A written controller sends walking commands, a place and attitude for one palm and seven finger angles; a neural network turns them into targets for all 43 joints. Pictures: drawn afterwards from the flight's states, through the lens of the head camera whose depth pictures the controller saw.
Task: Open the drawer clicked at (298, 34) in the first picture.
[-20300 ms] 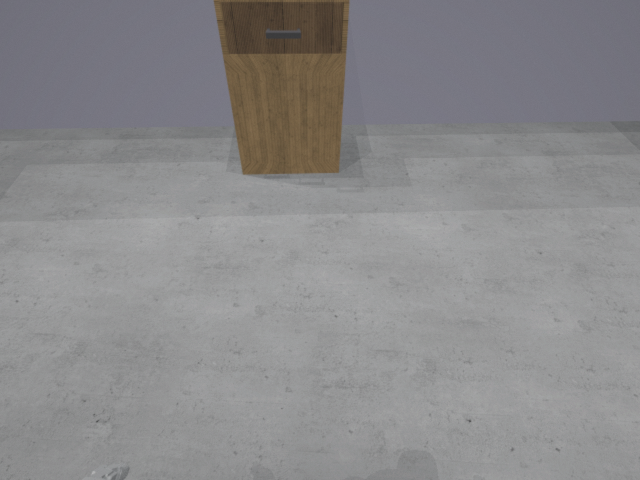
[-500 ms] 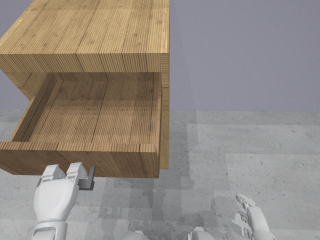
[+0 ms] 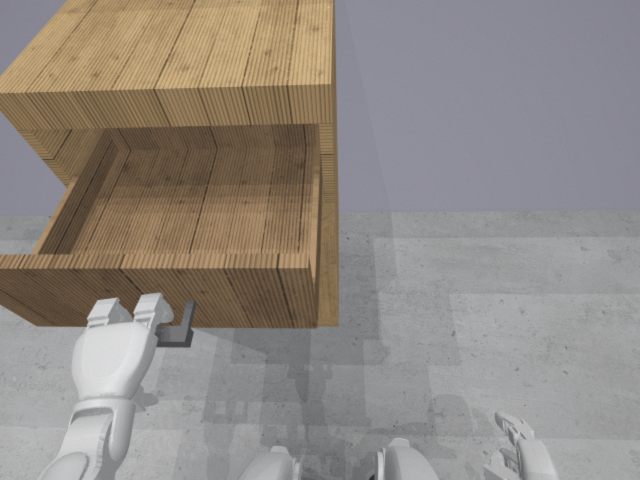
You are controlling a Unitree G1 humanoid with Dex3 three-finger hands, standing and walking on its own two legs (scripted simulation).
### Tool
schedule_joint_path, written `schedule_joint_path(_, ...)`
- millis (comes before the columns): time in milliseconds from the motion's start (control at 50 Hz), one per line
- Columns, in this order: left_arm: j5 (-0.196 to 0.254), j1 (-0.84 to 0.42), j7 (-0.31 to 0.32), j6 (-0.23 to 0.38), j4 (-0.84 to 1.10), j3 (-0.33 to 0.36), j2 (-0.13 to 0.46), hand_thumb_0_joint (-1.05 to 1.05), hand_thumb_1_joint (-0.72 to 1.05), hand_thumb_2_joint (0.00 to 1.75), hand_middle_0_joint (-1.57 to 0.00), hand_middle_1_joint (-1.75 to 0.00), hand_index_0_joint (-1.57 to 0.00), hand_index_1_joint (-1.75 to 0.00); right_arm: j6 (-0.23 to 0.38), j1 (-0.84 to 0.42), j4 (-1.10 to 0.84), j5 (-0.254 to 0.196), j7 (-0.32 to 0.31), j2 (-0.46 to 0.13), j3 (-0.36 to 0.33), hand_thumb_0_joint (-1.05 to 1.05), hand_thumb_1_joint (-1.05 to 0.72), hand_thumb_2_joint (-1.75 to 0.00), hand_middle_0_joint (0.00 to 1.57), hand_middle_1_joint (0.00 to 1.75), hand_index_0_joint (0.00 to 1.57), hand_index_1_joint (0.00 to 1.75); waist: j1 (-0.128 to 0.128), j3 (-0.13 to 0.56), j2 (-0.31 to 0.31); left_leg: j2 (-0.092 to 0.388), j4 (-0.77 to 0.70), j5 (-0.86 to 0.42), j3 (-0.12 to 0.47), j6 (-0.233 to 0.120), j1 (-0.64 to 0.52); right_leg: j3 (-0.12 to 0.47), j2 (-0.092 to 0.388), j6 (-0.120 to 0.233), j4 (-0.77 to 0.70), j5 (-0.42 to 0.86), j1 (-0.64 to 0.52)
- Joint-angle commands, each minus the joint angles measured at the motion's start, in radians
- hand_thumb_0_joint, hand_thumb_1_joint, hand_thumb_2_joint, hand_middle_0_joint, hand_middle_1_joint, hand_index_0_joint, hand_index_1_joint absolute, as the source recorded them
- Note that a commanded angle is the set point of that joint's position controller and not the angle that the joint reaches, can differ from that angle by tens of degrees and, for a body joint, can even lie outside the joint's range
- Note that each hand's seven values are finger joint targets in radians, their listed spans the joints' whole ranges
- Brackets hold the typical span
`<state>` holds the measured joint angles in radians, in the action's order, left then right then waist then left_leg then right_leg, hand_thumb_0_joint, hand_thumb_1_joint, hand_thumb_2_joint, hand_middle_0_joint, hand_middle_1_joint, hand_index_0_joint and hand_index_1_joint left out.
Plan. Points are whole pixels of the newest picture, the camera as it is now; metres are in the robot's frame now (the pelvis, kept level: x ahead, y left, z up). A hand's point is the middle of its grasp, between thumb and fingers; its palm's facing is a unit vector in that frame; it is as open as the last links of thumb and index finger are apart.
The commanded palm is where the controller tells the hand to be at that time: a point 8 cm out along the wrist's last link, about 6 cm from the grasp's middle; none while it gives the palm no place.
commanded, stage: open the thumb to release the handle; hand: left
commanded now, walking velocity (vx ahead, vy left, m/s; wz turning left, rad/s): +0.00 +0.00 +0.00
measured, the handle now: (144, 322) +0.30 +0.26 +0.00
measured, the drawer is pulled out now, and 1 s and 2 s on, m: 0.25 0.25 0.25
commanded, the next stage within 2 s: lift the hand off the handle in 0.02 s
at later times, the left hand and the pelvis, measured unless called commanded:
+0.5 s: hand (139, 362) +0.26 +0.26 -0.03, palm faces -0.01 -0.03 -1.00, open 13.5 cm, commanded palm +0.25 +0.25 +0.03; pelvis +0.00 +0.01 +0.00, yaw +1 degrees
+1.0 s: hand (135, 354) +0.26 +0.25 +0.00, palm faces -0.01 -0.06 -1.00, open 13.2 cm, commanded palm +0.24 +0.25 +0.07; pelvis +0.02 +0.01 +0.02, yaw +0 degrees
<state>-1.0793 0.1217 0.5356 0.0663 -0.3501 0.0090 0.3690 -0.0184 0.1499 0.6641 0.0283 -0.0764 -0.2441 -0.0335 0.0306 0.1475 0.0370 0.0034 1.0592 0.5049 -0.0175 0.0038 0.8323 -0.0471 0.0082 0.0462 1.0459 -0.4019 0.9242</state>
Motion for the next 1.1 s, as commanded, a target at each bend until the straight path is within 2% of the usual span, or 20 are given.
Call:
schedule_joint_path(0,0.010,-0.188,0.020,0.000,0.122,0.114,0.216,0.00,-0.50,0.30,-0.30,-1.20,-0.30,-1.20,0.044,-0.063,-0.134,0.005,-0.014,-0.117,-0.037,0.00,-0.90,-0.90,0.20,0.30,0.20,0.30,-0.011,0.225,-0.067,-0.043,-0.146,-0.046,-0.007,-0.038,-0.039,0.076,-0.008,-0.014,-0.214,-0.054,-0.231)
schedule_joint_path(20,0.009,-0.211,0.019,0.002,0.121,0.084,0.187,0.00,-0.50,0.30,-0.30,-1.20,-0.30,-1.20,0.045,-0.063,-0.134,0.003,-0.014,-0.113,-0.038,0.00,-0.90,-0.90,0.20,0.30,0.20,0.30,-0.022,0.221,-0.055,-0.043,-0.146,-0.045,-0.005,-0.037,-0.047,0.073,-0.009,-0.014,-0.216,-0.050,-0.217)
schedule_joint_path(80,0.013,-0.236,0.018,0.006,0.095,0.090,0.195,0.00,-0.50,0.30,-0.30,-1.20,-0.30,-1.20,0.049,-0.058,-0.126,0.002,-0.018,-0.112,-0.036,0.00,-0.90,-0.90,0.20,0.30,0.20,0.30,-0.024,0.216,-0.088,-0.044,-0.142,-0.036,-0.003,-0.038,-0.034,0.073,-0.007,-0.015,-0.221,-0.067,-0.220)
schedule_joint_path(100,0.016,-0.219,0.018,0.011,0.174,0.033,0.133,0.00,-0.50,0.30,-0.30,-1.20,-0.30,-1.20,0.055,-0.059,-0.150,0.003,-0.013,-0.105,-0.041,0.00,-0.90,-0.90,0.20,0.30,0.20,0.30,-0.020,0.258,-0.055,-0.045,-0.157,-0.051,-0.004,-0.037,-0.079,0.073,-0.007,-0.014,-0.229,-0.051,-0.239)
schedule_joint_path(120,0.018,-0.215,0.021,0.007,0.176,0.028,0.135,0.00,-0.50,0.30,-0.30,-1.20,-0.30,-1.20,0.059,-0.060,-0.147,0.001,-0.012,-0.104,-0.041,0.00,-0.90,-0.90,0.20,0.30,0.20,0.30,-0.024,0.258,-0.039,-0.045,-0.162,-0.056,-0.004,-0.037,-0.097,0.069,-0.008,-0.012,-0.231,-0.039,-0.240)
schedule_joint_path(160,0.013,-0.221,0.023,0.002,0.149,0.046,0.152,0.00,-0.50,0.30,-0.30,-1.20,-0.30,-1.20,0.058,-0.056,-0.137,0.004,-0.014,-0.107,-0.039,0.00,-0.90,-0.90,0.20,0.30,0.20,0.30,-0.024,0.240,-0.085,-0.043,-0.163,-0.067,0.003,-0.036,-0.083,0.062,-0.010,-0.014,-0.224,-0.024,-0.240)
schedule_joint_path(200,0.007,-0.241,0.023,0.005,0.161,0.036,0.147,0.00,-0.50,0.30,-0.30,-1.20,-0.30,-1.20,0.058,-0.062,-0.138,0.005,-0.015,-0.106,-0.036,0.00,-0.90,-0.90,0.20,0.30,0.20,0.30,-0.027,0.243,-0.056,-0.043,-0.160,-0.078,0.003,-0.036,-0.092,0.060,-0.009,-0.012,-0.219,-0.009,-0.232)
schedule_joint_path(360,-0.010,-0.290,0.036,0.008,0.141,0.035,0.156,0.00,-0.50,0.30,-0.30,-1.20,-0.30,-1.20,0.055,-0.056,-0.126,0.008,-0.010,-0.108,-0.041,0.00,-0.90,-0.90,0.20,0.30,0.20,0.30,-0.032,0.229,-0.045,-0.043,-0.161,-0.094,0.007,-0.033,-0.106,0.050,-0.013,-0.008,-0.210,0.012,-0.210)
schedule_joint_path(480,-0.008,-0.295,0.046,-0.008,0.227,0.018,0.146,0.00,-0.50,0.30,-0.30,-1.20,-0.30,-1.20,0.049,-0.068,-0.144,0.009,-0.006,-0.108,-0.042,0.00,-0.90,-0.90,0.20,0.30,0.20,0.30,-0.029,0.280,0.012,-0.041,-0.184,-0.151,0.013,-0.029,-0.183,0.036,-0.017,-0.002,-0.209,0.069,-0.236)
schedule_joint_path(520,-0.003,-0.276,0.048,-0.010,0.252,-0.001,0.123,0.00,-0.50,0.30,-0.30,-1.20,-0.30,-1.20,0.050,-0.068,-0.147,0.011,-0.003,-0.105,-0.043,0.00,-0.90,-0.90,0.20,0.30,0.20,0.30,-0.034,0.281,0.003,-0.037,-0.193,-0.175,0.016,-0.030,-0.217,0.027,-0.020,-0.003,-0.214,0.091,-0.237)
schedule_joint_path(600,0.009,-0.227,0.043,-0.008,0.286,0.034,0.154,0.00,-0.50,0.30,-0.30,-1.20,-0.30,-1.20,0.051,-0.083,-0.156,0.013,-0.007,-0.104,-0.036,0.00,-0.90,-0.90,0.20,0.30,0.20,0.30,-0.022,0.265,-0.026,-0.038,-0.209,-0.172,0.010,-0.032,-0.209,0.039,-0.017,-0.007,-0.236,0.095,-0.285)
schedule_joint_path(720,0.009,-0.147,0.047,-0.003,0.332,0.054,0.156,0.00,-0.50,0.30,-0.30,-1.20,-0.30,-1.20,0.048,-0.089,-0.161,0.017,0.004,-0.104,-0.035,0.00,-0.90,-0.90,0.20,0.30,0.20,0.30,-0.012,0.246,0.013,-0.037,-0.228,-0.214,0.010,-0.026,-0.239,0.034,-0.021,0.000,-0.240,0.137,-0.302)
schedule_joint_path(740,0.011,-0.115,0.049,-0.008,0.333,0.073,0.165,0.00,-0.50,0.30,-0.30,-1.20,-0.30,-1.20,0.046,-0.090,-0.163,0.015,0.006,-0.103,-0.036,0.00,-0.90,-0.90,0.20,0.30,0.20,0.30,-0.004,0.252,0.000,-0.037,-0.231,-0.217,0.006,-0.025,-0.236,0.037,-0.022,-0.001,-0.243,0.145,-0.321)
schedule_joint_path(760,0.012,-0.110,0.047,-0.015,0.326,0.060,0.151,0.00,-0.50,0.30,-0.30,-1.20,-0.30,-1.20,0.044,-0.096,-0.166,0.013,0.007,-0.103,-0.035,0.00,-0.90,-0.90,0.20,0.30,0.20,0.30,-0.012,0.226,-0.011,-0.037,-0.233,-0.209,0.006,-0.026,-0.232,0.039,-0.021,-0.003,-0.254,0.143,-0.319)
schedule_joint_path(780,0.015,-0.123,0.047,-0.018,0.335,0.077,0.167,0.00,-0.50,0.30,-0.30,-1.20,-0.30,-1.20,0.041,-0.094,-0.164,0.013,0.007,-0.108,-0.035,0.00,-0.90,-0.90,0.20,0.30,0.20,0.30,-0.010,0.241,-0.014,-0.036,-0.239,-0.221,0.009,-0.025,-0.236,0.037,-0.023,0.000,-0.250,0.153,-0.332)
schedule_joint_path(800,0.012,-0.095,0.047,-0.024,0.338,0.080,0.168,0.00,-0.50,0.30,-0.30,-1.20,-0.30,-1.20,0.039,-0.099,-0.168,0.012,0.009,-0.105,-0.035,0.00,-0.90,-0.90,0.20,0.30,0.20,0.30,-0.002,0.235,-0.011,-0.037,-0.245,-0.220,0.007,-0.024,-0.240,0.041,-0.023,-0.001,-0.254,0.153,-0.337)
schedule_joint_path(860,0.016,-0.124,0.042,-0.031,0.380,0.060,0.157,0.00,-0.50,0.30,-0.30,-1.20,-0.30,-1.20,0.037,-0.099,-0.172,0.012,0.010,-0.106,-0.037,0.00,-0.90,-0.90,0.20,0.30,0.20,0.30,-0.009,0.243,0.011,-0.035,-0.258,-0.243,0.006,-0.025,-0.276,0.035,-0.023,-0.001,-0.262,0.175,-0.349)
schedule_joint_path(940,0.023,-0.075,0.035,-0.032,0.415,0.068,0.159,0.00,-0.50,0.30,-0.30,-1.20,-0.30,-1.20,0.035,-0.104,-0.180,0.012,0.012,-0.103,-0.035,0.00,-0.90,-0.90,0.20,0.30,0.20,0.30,-0.001,0.236,0.007,-0.036,-0.274,-0.271,0.005,-0.024,-0.295,0.034,-0.023,-0.001,-0.272,0.206,-0.378)
schedule_joint_path(980,0.028,-0.017,0.033,-0.033,0.427,0.103,0.182,0.00,-0.50,0.30,-0.30,-1.20,-0.30,-1.20,0.030,-0.111,-0.184,0.012,0.012,-0.105,-0.034,0.00,-0.90,-0.90,0.20,0.30,0.20,0.30,0.012,0.240,-0.002,-0.035,-0.279,-0.302,0.004,-0.024,-0.302,0.042,-0.023,0.002,-0.278,0.245,-0.408)
schedule_joint_path(1080,0.027,0.005,0.017,-0.052,0.448,0.058,0.136,0.00,-0.50,0.30,-0.30,-1.20,-0.30,-1.20,0.022,-0.121,-0.188,0.010,0.022,-0.100,-0.035,0.00,-0.90,-0.90,0.20,0.30,0.20,0.30,0.004,0.212,0.000,-0.031,-0.300,-0.326,0.004,-0.020,-0.328,0.036,-0.024,0.000,-0.294,0.266,-0.418)
